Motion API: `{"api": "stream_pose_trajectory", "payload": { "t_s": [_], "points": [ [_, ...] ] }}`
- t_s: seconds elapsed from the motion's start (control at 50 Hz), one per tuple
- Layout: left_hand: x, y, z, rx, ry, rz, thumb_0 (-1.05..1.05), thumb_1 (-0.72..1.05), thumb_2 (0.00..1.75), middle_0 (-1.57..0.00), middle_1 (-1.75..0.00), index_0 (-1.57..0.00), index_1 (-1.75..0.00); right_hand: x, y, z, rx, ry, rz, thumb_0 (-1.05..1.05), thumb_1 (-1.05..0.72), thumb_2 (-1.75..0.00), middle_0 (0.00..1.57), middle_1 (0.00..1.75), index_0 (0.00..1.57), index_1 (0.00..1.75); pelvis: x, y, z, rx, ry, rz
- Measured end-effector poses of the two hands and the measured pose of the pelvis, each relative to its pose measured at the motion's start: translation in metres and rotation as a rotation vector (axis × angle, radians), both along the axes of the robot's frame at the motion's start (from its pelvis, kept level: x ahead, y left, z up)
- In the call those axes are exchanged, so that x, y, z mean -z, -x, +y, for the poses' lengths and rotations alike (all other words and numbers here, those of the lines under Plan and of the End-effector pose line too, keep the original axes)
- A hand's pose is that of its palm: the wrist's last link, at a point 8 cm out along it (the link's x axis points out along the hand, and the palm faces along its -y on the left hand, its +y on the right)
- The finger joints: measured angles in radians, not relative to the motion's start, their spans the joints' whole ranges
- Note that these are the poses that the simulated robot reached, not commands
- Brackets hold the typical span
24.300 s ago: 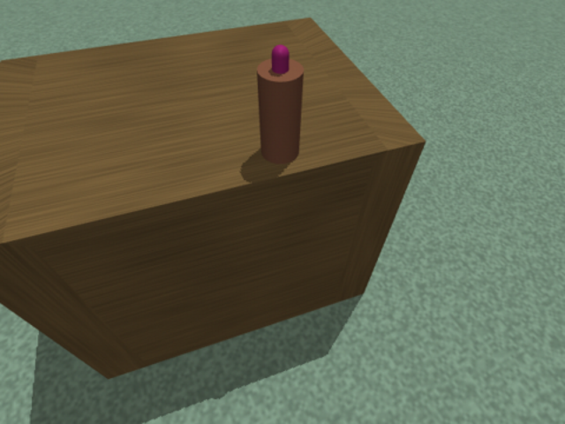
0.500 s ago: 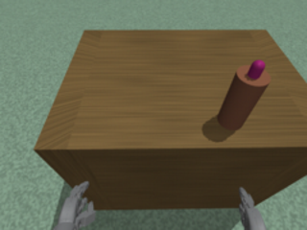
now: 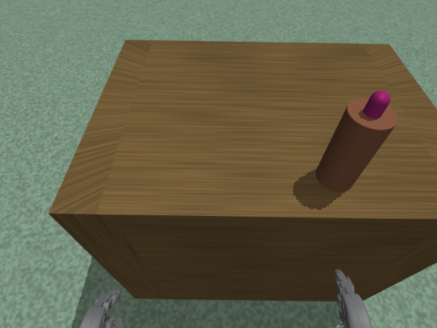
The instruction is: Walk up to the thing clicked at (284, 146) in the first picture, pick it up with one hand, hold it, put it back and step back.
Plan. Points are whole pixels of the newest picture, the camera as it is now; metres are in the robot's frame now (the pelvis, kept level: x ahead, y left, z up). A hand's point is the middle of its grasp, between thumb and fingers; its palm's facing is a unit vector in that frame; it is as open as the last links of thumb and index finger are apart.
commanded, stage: home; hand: right
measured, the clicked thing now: (354, 141) +0.43 -0.24 +0.09
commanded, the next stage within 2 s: stand in 1.78 s
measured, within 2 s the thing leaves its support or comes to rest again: neither
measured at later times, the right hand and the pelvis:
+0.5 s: hand out of the picture +0.04 -0.28 -0.15, palm faces -0.09 +0.92 -0.38, open 17.3 cm; pelvis -0.02 -0.01 +0.01, yaw +1 degrees
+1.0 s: hand out of the picture +0.04 -0.27 -0.15, palm faces -0.10 +0.93 -0.36, open 17.1 cm; pelvis -0.03 -0.01 +0.01, yaw +2 degrees
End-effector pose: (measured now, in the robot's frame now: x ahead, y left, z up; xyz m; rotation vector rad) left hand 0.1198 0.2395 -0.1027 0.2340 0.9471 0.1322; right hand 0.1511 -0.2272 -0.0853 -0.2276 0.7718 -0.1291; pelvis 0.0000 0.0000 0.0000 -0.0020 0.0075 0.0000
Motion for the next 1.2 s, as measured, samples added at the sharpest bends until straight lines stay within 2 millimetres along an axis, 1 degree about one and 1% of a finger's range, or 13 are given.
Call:
{"api": "stream_pose_trajectory", "payload": {
  "t_s": [0.04, 0.12, 0.2, 0.26, 0.36, 0.44, 0.5, 0.64, 0.78, 1.2],
  "points": [
    [0.002, 0.002, 0.007, 0.015, -0.01, 0.012, 0.01, 0.9, 0.9, -0.2, -0.29, -0.2, -0.3, 0.005, 0.006, -0.01, -0.045, 0.03, 0.064, -0.01, 0.53, -0.06, 0.06, 0.06, 0.06, 0.05, 0.001, 0.0, 0.0, -0.002, 0.0, -0.005],
    [0.004, 0.014, 0.027, -0.004, -0.04, 0.047, 0.01, 0.9, 0.9, -0.2, -0.29, -0.21, -0.3, 0.011, 0.027, -0.04, -0.04, 0.091, 0.178, -0.01, 0.52, -0.06, 0.06, 0.06, 0.06, 0.05, 0.002, 0.0, -0.002, -0.009, 0.0, -0.024],
    [0.005, 0.034, 0.047, -0.026, -0.078, 0.113, 0.01, 0.9, 0.9, -0.2, -0.29, -0.2, -0.3, 0.011, 0.052, -0.066, -0.011, 0.142, 0.269, -0.01, 0.51, -0.07, 0.06, 0.06, 0.06, 0.05, 0.0, 0.003, -0.003, -0.012, -0.001, -0.04],
    [0.006, 0.051, 0.057, -0.041, -0.098, 0.172, 0.0, 0.91, 0.9, -0.2, -0.29, -0.2, -0.3, 0.012, 0.07, -0.081, 0.011, 0.166, 0.327, -0.01, 0.51, -0.07, 0.06, 0.06, 0.06, 0.05, -0.002, 0.007, -0.005, -0.013, -0.001, -0.049],
    [0.007, 0.078, 0.062, -0.057, -0.113, 0.258, 0.0, 0.91, 0.9, -0.2, -0.29, -0.2, -0.3, 0.015, 0.095, -0.094, 0.029, 0.174, 0.411, -0.01, 0.5, -0.07, 0.06, 0.06, 0.06, 0.06, -0.004, 0.013, -0.008, -0.017, -0.002, -0.058],
    [0.008, 0.095, 0.059, -0.064, -0.112, 0.301, 0.0, 0.91, 0.9, -0.2, -0.29, -0.2, -0.3, 0.019, 0.107, -0.095, 0.033, 0.163, 0.449, -0.01, 0.49, -0.08, 0.06, 0.06, 0.06, 0.06, -0.006, 0.017, -0.011, -0.019, -0.001, -0.064],
    [0.01, 0.103, 0.055, -0.07, -0.106, 0.316, 0.0, 0.91, 0.9, -0.2, -0.29, -0.2, -0.3, 0.022, 0.113, -0.094, 0.028, 0.152, 0.466, -0.01, 0.5, -0.07, 0.06, 0.06, 0.06, 0.06, -0.006, 0.021, -0.013, -0.022, 0.001, -0.068],
    [0.012, 0.111, 0.047, -0.081, -0.086, 0.32, 0.0, 0.9, 0.9, -0.2, -0.29, -0.2, -0.3, 0.025, 0.12, -0.088, 0.015, 0.132, 0.481, -0.01, 0.5, -0.07, 0.06, 0.06, 0.06, 0.06, -0.007, 0.027, -0.015, -0.026, 0.003, -0.069],
    [0.013, 0.113, 0.046, -0.092, -0.08, 0.324, 0.0, 0.9, 0.9, -0.2, -0.29, -0.2, -0.3, 0.025, 0.121, -0.085, 0.016, 0.127, 0.48, -0.01, 0.49, -0.08, 0.06, 0.06, 0.06, 0.06, -0.007, 0.029, -0.015, -0.025, 0.003, -0.068],
    [0.01, 0.101, 0.053, -0.096, -0.087, 0.31, 0.0, 0.91, 0.9, -0.2, -0.29, -0.2, -0.3, 0.024, 0.104, -0.081, 0.019, 0.128, 0.463, -0.01, 0.46, -0.09, 0.06, 0.07, 0.06, 0.06, -0.008, 0.025, -0.01, -0.028, 0.002, -0.057]
  ]
}}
